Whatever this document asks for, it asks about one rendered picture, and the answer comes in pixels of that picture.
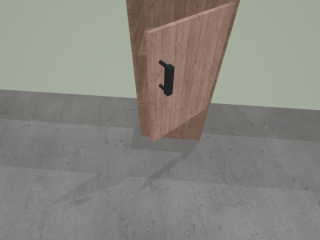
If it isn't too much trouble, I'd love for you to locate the handle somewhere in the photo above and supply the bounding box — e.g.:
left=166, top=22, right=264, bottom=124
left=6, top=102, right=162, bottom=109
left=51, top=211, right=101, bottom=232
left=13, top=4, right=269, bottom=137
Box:
left=159, top=60, right=175, bottom=96

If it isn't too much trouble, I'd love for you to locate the cupboard door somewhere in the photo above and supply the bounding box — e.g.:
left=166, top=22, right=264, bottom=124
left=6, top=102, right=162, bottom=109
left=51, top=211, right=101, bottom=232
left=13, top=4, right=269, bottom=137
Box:
left=146, top=2, right=235, bottom=143

